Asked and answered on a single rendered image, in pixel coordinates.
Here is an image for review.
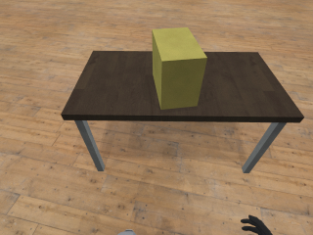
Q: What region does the robot right hand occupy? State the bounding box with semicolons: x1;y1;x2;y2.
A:
241;215;273;235

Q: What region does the carton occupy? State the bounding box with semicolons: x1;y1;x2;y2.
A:
152;27;207;110

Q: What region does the table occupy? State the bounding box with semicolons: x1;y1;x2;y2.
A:
61;51;304;173

